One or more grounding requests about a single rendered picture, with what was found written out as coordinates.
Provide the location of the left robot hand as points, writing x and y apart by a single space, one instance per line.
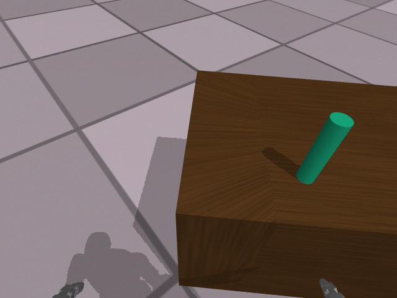
70 291

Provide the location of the right robot hand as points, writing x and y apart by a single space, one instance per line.
329 290

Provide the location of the can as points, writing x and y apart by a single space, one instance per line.
332 134

